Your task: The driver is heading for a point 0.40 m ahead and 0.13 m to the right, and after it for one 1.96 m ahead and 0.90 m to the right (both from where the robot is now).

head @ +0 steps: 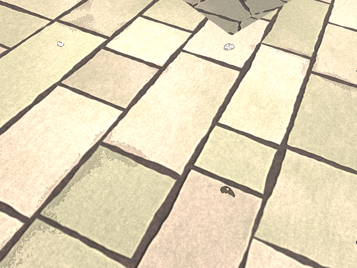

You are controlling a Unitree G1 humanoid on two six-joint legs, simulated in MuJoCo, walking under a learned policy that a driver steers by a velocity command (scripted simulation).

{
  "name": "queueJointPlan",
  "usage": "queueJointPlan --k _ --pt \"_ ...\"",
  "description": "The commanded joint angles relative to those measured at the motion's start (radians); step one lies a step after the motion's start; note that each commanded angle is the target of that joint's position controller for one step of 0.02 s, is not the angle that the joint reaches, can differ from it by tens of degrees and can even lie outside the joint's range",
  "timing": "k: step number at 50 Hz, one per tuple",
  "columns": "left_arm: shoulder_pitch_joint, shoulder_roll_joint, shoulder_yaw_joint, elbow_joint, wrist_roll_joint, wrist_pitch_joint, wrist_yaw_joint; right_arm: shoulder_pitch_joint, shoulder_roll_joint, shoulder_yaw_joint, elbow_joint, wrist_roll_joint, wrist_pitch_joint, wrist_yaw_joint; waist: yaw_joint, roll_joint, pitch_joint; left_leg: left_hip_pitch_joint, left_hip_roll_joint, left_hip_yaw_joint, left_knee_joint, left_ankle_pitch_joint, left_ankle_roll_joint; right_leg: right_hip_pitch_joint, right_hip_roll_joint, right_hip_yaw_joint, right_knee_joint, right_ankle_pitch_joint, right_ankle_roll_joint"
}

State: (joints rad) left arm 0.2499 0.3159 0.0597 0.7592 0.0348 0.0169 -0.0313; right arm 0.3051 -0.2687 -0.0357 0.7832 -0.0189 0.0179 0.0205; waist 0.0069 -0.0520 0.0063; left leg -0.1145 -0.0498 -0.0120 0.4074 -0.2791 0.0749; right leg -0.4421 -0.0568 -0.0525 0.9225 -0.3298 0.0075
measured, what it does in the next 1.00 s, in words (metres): walks ahead, turning right: right foot, then left foot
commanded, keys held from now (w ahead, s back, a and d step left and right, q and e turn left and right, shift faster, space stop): w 0.12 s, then w+e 0.28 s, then e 0.60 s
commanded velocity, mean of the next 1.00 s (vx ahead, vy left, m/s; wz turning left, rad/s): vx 0.27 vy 0.00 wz -0.30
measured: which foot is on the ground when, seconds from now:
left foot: down 0.00-0.38, up 0.40-0.88, down 0.90-1.00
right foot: up 0.00-0.38, down 0.40-0.92, up 0.94-1.00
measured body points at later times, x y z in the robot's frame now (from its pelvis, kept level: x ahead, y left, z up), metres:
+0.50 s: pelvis +0.25 -0.03 -0.02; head +0.28 -0.03 +0.43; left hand +0.39 +0.23 -0.14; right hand +0.25 -0.29 -0.16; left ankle +0.09 +0.09 -0.63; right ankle +0.31 -0.08 -0.74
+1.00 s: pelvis +0.41 -0.01 -0.01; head +0.45 +0.00 +0.44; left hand +0.60 +0.23 -0.14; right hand +0.45 -0.31 -0.10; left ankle +0.50 +0.06 -0.74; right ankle +0.31 -0.07 -0.68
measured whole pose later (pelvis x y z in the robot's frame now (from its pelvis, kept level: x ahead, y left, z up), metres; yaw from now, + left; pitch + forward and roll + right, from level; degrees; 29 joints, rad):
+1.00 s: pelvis +0.41 -0.01 -0.01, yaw -25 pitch +0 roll -1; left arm 0.25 0.33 0.08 0.78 0.02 0.04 0.02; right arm 0.13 -0.27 0.00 0.72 -0.01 -0.01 -0.04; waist 0.05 -0.03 0.08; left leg -0.34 -0.02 -0.01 0.52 -0.18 0.04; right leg -0.35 0.17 0.11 0.99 -0.55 -0.02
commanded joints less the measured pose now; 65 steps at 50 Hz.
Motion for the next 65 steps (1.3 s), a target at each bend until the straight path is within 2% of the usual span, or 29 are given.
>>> queueJointPlan --k 1,4,9,14,17,18,19,20,21,22,23,24,25,26,29,35,40,42,44,45,46,47,48,49,50,52,53,58,65 --pt "-0.022 0.095 0.024 -0.035 0.015 -0.028 -0.018 0.005 -0.135 -0.025 -0.033 0.009 -0.053 -0.014 -0.007 0.157 0.08 0.112 0.211 -0.265 -0.301 0.032 0.116 -0.236 -0.021 0.029 0.053 0.136 0.007" --pt "-0.076 0.066 0.018 -0.042 0.005 -0.022 -0.019 0.086 -0.143 -0.029 0.01 0.015 -0.072 -0.007 -0.029 0.138 0.071 0.169 0.214 -0.219 -0.279 0.209 0.123 -0.293 -0.023 0.018 0.043 0.175 0.012" --pt "-0.196 0.044 0.006 -0.068 0.001 -0.024 -0.022 0.155 -0.129 -0.021 0.059 0.003 -0.078 -0.016 -0.071 0.14 0.113 0.216 0.222 -0.157 -0.29 0.317 0.123 -0.362 -0.015 -0.003 -0.063 0.218 0.008" --pt "-0.279 0.01 -0.016 -0.104 -0.004 -0.036 -0.03 0.187 -0.118 -0.01 0.115 -0.008 -0.093 -0.032 -0.079 0.132 0.153 0.233 0.258 -0.055 -0.284 0.565 0.1 -0.27 0.034 -0.036 -0.24 0.22 -0.066" --pt "-0.168 0.025 -0.011 -0.073 -0.007 -0.04 -0.015 0.142 -0.137 -0.007 0.126 -0.014 -0.1 -0.047 -0.008 0.151 0.071 0.247 0.258 0.025 -0.113 1.081 0.058 -0.041 0.12 -0.091 -0.301 0.156 -0.135" --pt "-0.051 0.046 0.0 -0.036 -0.01 -0.045 -0.008 0.133 -0.152 -0.01 0.129 -0.021 -0.095 -0.05 0.044 0.159 -0.001 0.26 0.256 0.043 0.047 1.21 0.045 0.071 0.153 -0.092 -0.313 0.122 -0.154" --pt "0.107 0.066 0.011 0.014 -0.008 -0.054 -0.001 0.116 -0.17 -0.014 0.126 -0.019 -0.09 -0.052 0.116 0.151 -0.086 0.2 0.241 0.069 0.26 1.176 0.032 0.262 0.169 -0.078 -0.387 0.147 -0.177" --pt "0.25 0.124 0.032 0.05 0.008 -0.058 0.012 0.109 -0.162 -0.008 0.105 -0.012 -0.094 -0.05 0.174 0.086 -0.176 0.001 0.207 0.096 0.533 0.886 0.017 0.512 0.038 0.105 -0.431 0.047 -0.226" --pt "0.26 0.245 0.062 0.042 0.02 -0.056 0.021 0.175 -0.051 0.012 0.061 0.01 -0.104 -0.031 0.097 -0.167 -0.25 -0.405 -0.025 0.1 0.978 0.023 -0.044 0.762 -0.273 0.684 -0.505 0.089 -0.406" --pt "0.192 0.204 0.058 0.047 -0.036 -0.052 0.012 0.097 -0.131 -0.005 0.05 -0.009 -0.113 -0.031 0.088 -0.059 -0.251 -0.503 -0.035 -0.069 1.077 -0.158 -0.031 0.716 -0.286 0.828 -0.607 0.284 -0.426" --pt "0.102 0.181 0.054 0.03 -0.041 -0.052 0.014 0.048 -0.132 -0.003 0.023 -0.001 -0.121 -0.028 0.046 -0.027 -0.119 -0.53 0.029 -0.086 1.054 -0.089 -0.03 0.578 -0.271 0.64 -0.595 0.431 -0.406" --pt "0.067 0.12 0.039 0.025 -0.036 -0.054 0.012 0.023 -0.129 0.0 0.019 -0.002 -0.127 -0.029 0.029 0.065 -0.051 -0.503 0.066 -0.066 0.997 -0.053 -0.036 0.461 -0.235 0.519 -0.6 0.634 -0.382" --pt "0.046 0.087 0.029 0.026 -0.036 -0.058 0.014 0.013 -0.119 -0.001 0.017 -0.009 -0.117 -0.03 0.001 0.099 -0.007 -0.467 0.088 -0.062 0.941 -0.056 -0.047 0.366 -0.185 0.425 -0.606 0.753 -0.35" --pt "0.033 0.062 0.02 0.032 -0.039 -0.06 0.017 0.018 -0.11 0.002 0.009 -0.018 -0.098 -0.028 -0.025 0.091 0.002 -0.42 0.099 -0.058 0.882 -0.064 -0.065 0.291 -0.14 0.351 -0.627 0.817 -0.326" --pt "0.039 0.101 0.027 0.038 -0.034 -0.072 0.015 0.033 -0.07 0.009 -0.006 -0.022 -0.052 -0.028 -0.055 0.053 -0.027 -0.369 0.087 -0.023 0.743 -0.05 -0.109 0.218 -0.086 0.262 -0.621 0.988 -0.306" --pt "0.088 0.113 0.034 0.032 -0.037 -0.038 0.031 -0.127 -0.072 0.012 -0.07 -0.011 -0.028 -0.031 0.003 -0.017 -0.072 -0.395 0.064 -0.003 0.491 0.138 -0.132 0.257 -0.016 0.265 -0.556 0.924 -0.195" --pt "0.12 0.129 0.046 0.02 -0.02 -0.006 0.047 -0.227 -0.1 0.013 -0.108 0.001 -0.032 -0.041 0.047 -0.035 -0.045 -0.432 0.04 -0.041 0.362 0.074 -0.122 0.361 -0.047 0.395 -0.485 0.843 -0.194" --pt "0.094 0.137 0.051 0.004 -0.014 0.001 0.049 -0.207 -0.115 0.011 -0.107 0.008 -0.042 -0.048 0.035 -0.047 -0.035 -0.38 0.024 -0.062 0.273 0.019 -0.104 0.372 -0.05 0.456 -0.445 0.818 -0.19" --pt "0.026 0.14 0.053 -0.018 -0.021 0.002 0.048 -0.128 -0.127 0.008 -0.092 0.008 -0.056 -0.056 -0.019 -0.057 -0.025 -0.224 0.014 -0.072 0.074 0.066 -0.077 0.319 -0.012 0.495 -0.394 0.704 -0.146" --pt "-0.01 0.127 0.048 -0.036 -0.035 -0.004 0.047 -0.061 -0.146 0.002 -0.08 -0.003 -0.069 -0.066 -0.056 -0.022 -0.048 -0.068 0.072 -0.112 -0.05 0.21 -0.054 0.245 0.034 0.479 -0.307 0.621 -0.103" --pt "0.054 0.049 0.026 -0.062 -0.047 -0.011 0.046 -0.02 -0.232 -0.015 -0.09 -0.011 -0.07 -0.081 -0.026 0.186 -0.152 0.116 0.346 -0.328 -0.047 0.517 0.02 0.152 0.116 0.332 -0.072 0.235 -0.053" --pt "0.159 0.068 0.037 -0.055 -0.043 0.005 0.054 -0.043 -0.253 -0.02 -0.094 0.009 -0.045 -0.073 0.021 0.336 -0.195 0.154 0.504 -0.558 -0.048 0.808 0.178 -0.009 0.279 0.165 0.077 -0.412 -0.034" --pt "0.172 0.123 0.046 -0.019 -0.004 0.018 0.059 -0.038 -0.192 -0.015 -0.099 0.019 -0.032 -0.067 0.022 0.208 -0.167 0.116 0.499 -0.524 -0.034 0.765 0.215 -0.039 0.19 0.151 0.237 -0.365 -0.024" --pt "0.116 0.131 0.052 -0.009 -0.002 0.027 0.05 -0.077 -0.125 0.003 -0.113 0.017 -0.027 -0.067 0.018 0.125 -0.106 0.049 0.425 -0.395 -0.041 0.671 0.186 -0.042 0.163 0.154 0.275 -0.274 -0.014" --pt "0.086 0.119 0.052 -0.015 -0.01 0.038 0.041 -0.131 -0.104 0.01 -0.125 0.008 -0.019 -0.068 0.03 0.11 -0.066 -0.008 0.356 -0.287 -0.071 0.553 0.144 -0.035 0.14 0.148 0.274 -0.209 0.003" --pt "0.066 0.104 0.046 -0.026 -0.018 0.055 0.02 -0.158 -0.122 0.003 -0.131 -0.007 -0.018 -0.072 0.028 0.197 -0.042 -0.051 0.28 -0.163 -0.09 0.516 0.116 -0.031 0.133 0.117 0.292 -0.127 0.033" --pt "0.063 0.101 0.044 -0.03 -0.024 0.059 0.014 -0.15 -0.125 0.0 -0.128 -0.009 -0.019 -0.069 0.026 0.203 -0.05 -0.051 0.271 -0.13 -0.089 0.527 0.118 -0.026 0.137 0.108 0.289 -0.109 0.041" --pt "-0.013 0.08 0.032 -0.066 -0.021 0.07 0.001 -0.09 -0.142 -0.018 -0.108 -0.009 -0.022 -0.062 -0.009 0.198 -0.052 -0.005 0.318 -0.095 -0.11 0.383 0.148 -0.05 0.099 0.085 0.15 -0.096 0.044" --pt "-0.069 0.058 0.013 -0.11 -0.031 0.063 -0.014 -0.089 -0.189 -0.045 -0.098 -0.017 -0.009 -0.038 -0.026 0.236 -0.055 -0.07 0.347 -0.016 -0.069 0.273 0.12 0.135 0.075 -0.006 -0.17 -0.127 -0.009"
